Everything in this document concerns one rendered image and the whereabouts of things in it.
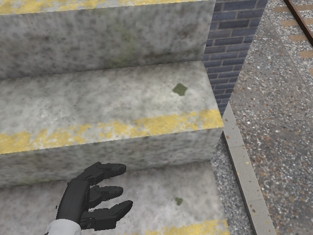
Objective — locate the robot left hand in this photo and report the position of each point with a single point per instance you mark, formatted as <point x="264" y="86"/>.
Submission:
<point x="79" y="198"/>

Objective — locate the robot left forearm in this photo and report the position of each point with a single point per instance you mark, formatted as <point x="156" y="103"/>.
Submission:
<point x="63" y="226"/>

